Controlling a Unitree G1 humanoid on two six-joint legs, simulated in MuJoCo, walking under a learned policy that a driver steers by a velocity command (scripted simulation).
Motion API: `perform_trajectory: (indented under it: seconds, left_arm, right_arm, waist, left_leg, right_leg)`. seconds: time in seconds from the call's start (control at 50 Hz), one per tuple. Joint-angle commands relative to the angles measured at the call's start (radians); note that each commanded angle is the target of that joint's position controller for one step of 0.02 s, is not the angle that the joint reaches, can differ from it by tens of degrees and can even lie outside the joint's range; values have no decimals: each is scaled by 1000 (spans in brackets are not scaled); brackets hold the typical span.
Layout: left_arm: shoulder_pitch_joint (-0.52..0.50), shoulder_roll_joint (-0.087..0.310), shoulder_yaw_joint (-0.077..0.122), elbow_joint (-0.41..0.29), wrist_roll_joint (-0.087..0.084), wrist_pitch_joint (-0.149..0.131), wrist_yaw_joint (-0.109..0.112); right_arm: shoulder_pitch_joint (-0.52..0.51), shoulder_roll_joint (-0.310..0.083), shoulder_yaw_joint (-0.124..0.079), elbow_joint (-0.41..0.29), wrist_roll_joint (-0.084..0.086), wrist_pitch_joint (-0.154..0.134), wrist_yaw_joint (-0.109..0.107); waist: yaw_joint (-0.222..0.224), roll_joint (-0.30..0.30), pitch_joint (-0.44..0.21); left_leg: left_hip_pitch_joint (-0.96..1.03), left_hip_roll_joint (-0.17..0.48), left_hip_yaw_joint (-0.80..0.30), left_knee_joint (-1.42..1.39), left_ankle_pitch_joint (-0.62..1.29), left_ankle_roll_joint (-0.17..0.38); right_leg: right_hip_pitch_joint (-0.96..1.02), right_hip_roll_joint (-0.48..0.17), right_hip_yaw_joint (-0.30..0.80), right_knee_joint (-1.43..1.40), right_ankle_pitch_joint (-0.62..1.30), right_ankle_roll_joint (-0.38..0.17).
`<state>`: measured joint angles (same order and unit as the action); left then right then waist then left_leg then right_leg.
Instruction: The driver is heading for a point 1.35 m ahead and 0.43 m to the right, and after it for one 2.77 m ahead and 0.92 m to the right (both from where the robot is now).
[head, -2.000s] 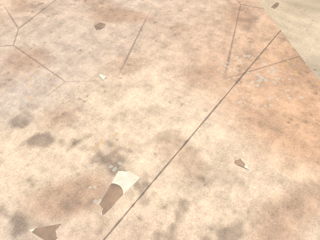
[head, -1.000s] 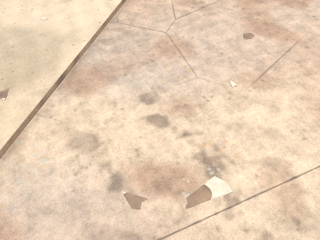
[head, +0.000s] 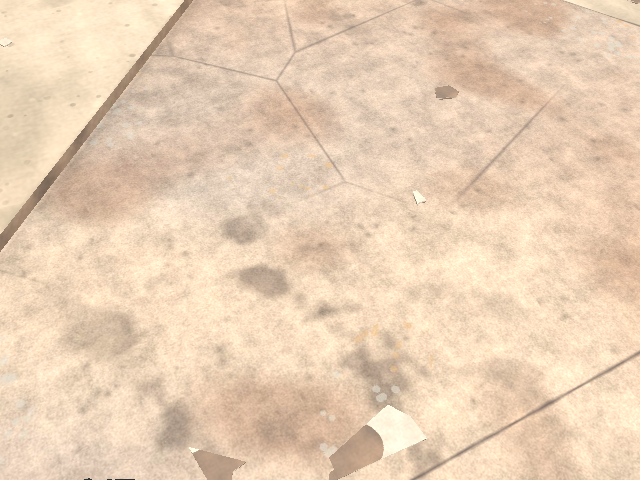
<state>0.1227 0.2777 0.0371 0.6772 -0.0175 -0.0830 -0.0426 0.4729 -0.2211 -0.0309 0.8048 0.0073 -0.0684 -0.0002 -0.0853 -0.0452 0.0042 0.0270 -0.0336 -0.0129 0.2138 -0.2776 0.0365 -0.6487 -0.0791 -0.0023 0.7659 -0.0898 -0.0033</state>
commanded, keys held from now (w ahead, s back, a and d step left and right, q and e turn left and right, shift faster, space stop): w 0.62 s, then w+e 0.38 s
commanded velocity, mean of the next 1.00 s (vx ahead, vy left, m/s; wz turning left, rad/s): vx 0.49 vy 0.00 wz -0.11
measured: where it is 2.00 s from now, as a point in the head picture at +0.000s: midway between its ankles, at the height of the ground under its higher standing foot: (379, 249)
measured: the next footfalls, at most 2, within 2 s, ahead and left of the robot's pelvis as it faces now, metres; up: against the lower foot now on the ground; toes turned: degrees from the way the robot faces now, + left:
right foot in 0.16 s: +0.28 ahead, -0.14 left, +0.00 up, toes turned -1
left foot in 0.70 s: +0.58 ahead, +0.09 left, +0.00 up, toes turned +0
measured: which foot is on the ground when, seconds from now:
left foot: down 0.00-0.18, up 0.20-0.68, down 0.70-1.00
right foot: up 0.00-0.14, down 0.16-0.72, up 0.74-1.00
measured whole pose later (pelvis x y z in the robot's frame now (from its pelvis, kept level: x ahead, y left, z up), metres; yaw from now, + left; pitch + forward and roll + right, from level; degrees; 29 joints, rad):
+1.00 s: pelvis +0.56 -0.01 +0.00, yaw -9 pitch +0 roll +2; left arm 0.21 0.31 0.07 0.77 -0.03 -0.02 0.00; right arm 0.31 -0.26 -0.06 0.82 -0.02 -0.10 0.01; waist -0.04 -0.05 0.03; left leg -0.08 -0.03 0.17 0.26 -0.20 0.04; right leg -0.68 -0.11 0.08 0.99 -0.12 0.01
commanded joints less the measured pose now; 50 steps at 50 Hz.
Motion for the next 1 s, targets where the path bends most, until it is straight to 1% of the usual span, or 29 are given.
perform_trajectory:
  seconds: [0.02,0.06,0.1,0.12,0.14,0.16,0.18,0.2,0.22,0.24,0.26,0.28,0.3,0.36,0.42,0.48,0.58,0.66,0.68,0.7,0.72,0.74,0.76,0.78,0.8,0.82,0.88,0.94,1.0]
  left_arm:
    - [-167,30,-5,-108,-6,-21,-12]
    - [-176,60,4,-116,-10,-22,-15]
    - [-137,93,18,-110,-7,-23,-13]
    - [-69,116,31,-95,-3,-21,-8]
    - [77,150,52,-52,-3,-15,3]
    - [251,191,68,-17,1,-7,16]
    - [333,302,87,2,26,-6,17]
    - [334,210,64,8,15,-6,14]
    - [245,162,49,4,9,-6,18]
    - [180,138,41,-2,10,-5,20]
    - [134,118,35,0,20,-7,17]
    - [108,97,29,-1,33,-14,14]
    - [94,90,29,2,33,-19,13]
    - [109,105,35,34,19,-40,11]
    - [149,130,40,61,16,-36,21]
    - [194,151,43,81,7,-24,30]
    - [295,171,44,135,-1,4,35]
    - [300,190,51,155,-4,29,44]
    - [277,199,52,152,-4,35,46]
    - [266,178,41,143,4,35,47]
    - [263,109,14,106,32,29,47]
    - [405,8,-12,103,7,9,40]
    - [330,132,17,120,-20,0,39]
    - [239,167,33,90,-35,-3,39]
    - [198,150,32,82,-26,-1,43]
    - [183,137,37,81,-14,7,45]
    - [232,78,35,91,-17,44,43]
    - [173,65,36,58,-8,60,46]
    - [97,49,30,31,-5,50,29]
  right_arm:
    - [7,-207,-48,-39,10,-13,-9]
    - [-1,-213,-52,-27,18,-11,-7]
    - [-19,-226,-57,-22,15,-3,-8]
    - [-29,-236,-61,-22,10,3,-9]
    - [-35,-228,-57,-25,4,12,-11]
    - [-32,-202,-45,-43,-10,15,-16]
    - [113,-48,-1,-68,-10,2,-10]
    - [96,-109,-9,-43,12,-20,-5]
    - [-26,-189,-33,-74,42,-31,2]
    - [-109,-194,-30,-97,40,-38,0]
    - [-151,-181,-30,-103,21,-39,-4]
    - [-134,-173,-34,-99,11,-31,-5]
    - [-110,-156,-32,-88,10,-20,-5]
    - [-128,-130,-27,-89,1,5,-11]
    - [-245,-125,-22,-124,-10,0,-12]
    - [-357,-103,-12,-149,-5,-16,1]
    - [-507,-104,-8,-203,9,-30,32]
    - [-482,-141,-22,-218,6,-40,47]
    - [-389,-167,-37,-196,4,-43,42]
    - [-229,-222,-63,-154,-1,-45,31]
    - [-33,-305,-84,-127,-16,-39,16]
    - [-21,-331,-88,-111,-20,-31,21]
    - [-37,-221,-64,-124,-13,-28,19]
    - [-101,-187,-52,-124,-8,-28,14]
    - [-167,-168,-45,-125,-11,-30,15]
    - [-214,-142,-39,-123,-13,-34,18]
    - [-262,-129,-43,-101,-21,-56,18]
    - [-259,-156,-55,-71,-24,-62,11]
    - [-251,-180,-62,-53,-22,-52,-1]
  waist:
    - [-6,146,105]
    - [16,147,115]
    - [58,152,76]
    - [100,164,18]
    - [175,155,-78]
    - [246,111,-208]
    - [174,-205,-379]
    - [193,-224,-424]
    - [184,-142,-220]
    - [160,-40,-126]
    - [130,9,-61]
    - [92,-16,-50]
    - [72,-35,-48]
    - [53,-15,-2]
    - [84,8,41]
    - [129,14,56]
    - [185,13,81]
    - [136,-21,43]
    - [77,-29,-12]
    - [-1,-16,-127]
    - [-64,112,-308]
    - [14,365,-424]
    - [-34,226,-336]
    - [-23,179,-192]
    - [11,113,-120]
    - [38,114,-61]
    - [95,136,-18]
    - [98,110,28]
    - [76,101,46]
  left_leg:
    - [-111,231,-121,-109,248,159]
    - [-58,264,-120,-91,293,142]
    - [7,276,-102,-10,499,115]
    - [23,263,-80,86,682,98]
    - [-12,222,-43,267,807,73]
    - [-196,185,-29,528,633,41]
    - [-567,-1,-13,956,-12,-34]
    - [-681,-20,-145,1118,-264,-31]
    - [-778,41,-126,1162,-201,-19]
    - [-759,96,-92,1121,-106,-9]
    - [-727,130,-75,1062,-46,-9]
    - [-665,162,-85,1020,1,-7]
    - [-625,172,-83,997,22,-11]
    - [-641,185,-66,910,67,-36]
    - [-715,193,-60,729,224,-58]
    - [-680,160,-26,515,373,-54]
    - [-697,123,-9,352,374,-33]
    - [-591,77,2,277,213,15]
    - [-447,46,28,244,204,35]
    - [-190,64,17,252,241,70]
    - [143,283,-212,301,280,134]
    - [410,471,-645,186,57,265]
    - [334,439,-630,125,-52,223]
    - [203,410,-466,102,-15,182]
    - [70,369,-361,69,75,164]
    - [-28,330,-274,29,131,154]
    - [-166,295,-115,-56,247,156]
    - [-174,293,-7,-83,342,161]
    - [-146,268,93,-92,361,142]
  right_leg:
    - [51,36,-29,-154,112,5]
    - [63,38,-9,-203,110,-24]
    - [131,60,-16,-229,68,-59]
    - [233,88,-40,-232,48,-81]
    - [424,115,-65,-240,43,-109]
    - [721,4,53,-195,22,-152]
    - [1071,-273,553,-288,-212,-317]
    - [1052,-307,822,-489,-392,-333]
    - [904,-278,671,-505,-413,-280]
    - [750,-240,526,-510,-319,-251]
    - [618,-197,426,-531,-198,-240]
    - [536,-159,353,-557,-124,-231]
    - [489,-140,315,-586,-97,-236]
    - [414,-128,225,-644,-20,-262]
    - [441,-114,165,-667,40,-254]
    - [468,-87,98,-664,78,-218]
    - [626,-139,101,-610,99,-208]
    - [725,-171,137,-483,310,-175]
    - [707,-145,122,-378,459,-158]
    - [614,-88,87,-189,477,-128]
    - [385,-8,43,144,154,-87]
    - [22,141,72,432,-488,-38]
    - [-73,88,166,525,-475,-37]
    - [-112,47,142,526,-377,-39]
    - [-77,5,120,490,-292,-28]
    - [-48,-21,119,441,-236,-20]
    - [41,-50,112,409,-163,1]
    - [-31,-57,123,321,-68,17]
    - [-28,-51,90,128,85,13]
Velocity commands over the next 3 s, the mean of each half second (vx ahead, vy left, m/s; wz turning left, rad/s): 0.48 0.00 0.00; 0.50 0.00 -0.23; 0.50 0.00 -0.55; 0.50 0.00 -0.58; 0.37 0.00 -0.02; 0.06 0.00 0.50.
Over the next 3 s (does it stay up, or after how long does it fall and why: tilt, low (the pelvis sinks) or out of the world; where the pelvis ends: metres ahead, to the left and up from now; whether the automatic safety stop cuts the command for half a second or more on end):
stays up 1.28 -0.45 0.00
